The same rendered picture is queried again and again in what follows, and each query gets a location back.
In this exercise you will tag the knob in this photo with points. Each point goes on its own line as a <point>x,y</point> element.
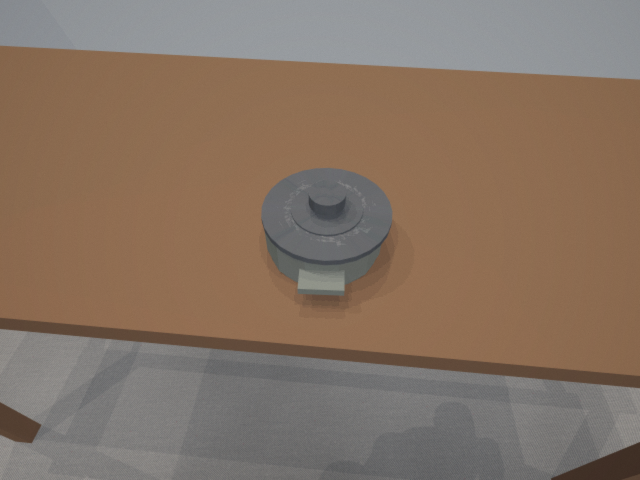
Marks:
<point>327,197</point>

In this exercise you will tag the pot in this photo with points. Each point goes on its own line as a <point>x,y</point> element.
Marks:
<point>320,279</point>

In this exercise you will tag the table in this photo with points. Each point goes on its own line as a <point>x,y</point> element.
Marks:
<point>132,185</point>

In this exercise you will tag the lid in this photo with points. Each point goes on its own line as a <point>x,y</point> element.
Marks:
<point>355,232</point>

